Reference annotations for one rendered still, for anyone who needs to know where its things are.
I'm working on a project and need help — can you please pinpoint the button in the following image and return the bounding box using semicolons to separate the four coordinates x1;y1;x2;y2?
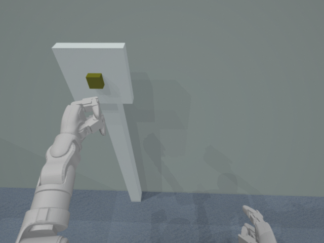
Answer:
86;73;104;89

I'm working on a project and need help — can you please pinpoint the robot left forearm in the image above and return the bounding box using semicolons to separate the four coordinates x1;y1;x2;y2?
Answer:
15;133;82;243

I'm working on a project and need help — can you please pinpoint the robot right hand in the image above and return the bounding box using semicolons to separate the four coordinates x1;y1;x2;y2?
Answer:
238;205;277;243

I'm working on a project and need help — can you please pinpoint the panel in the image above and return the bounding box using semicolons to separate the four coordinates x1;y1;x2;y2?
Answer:
52;43;142;202

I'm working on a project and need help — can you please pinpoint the robot left hand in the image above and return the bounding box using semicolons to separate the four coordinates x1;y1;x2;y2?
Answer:
60;97;106;143

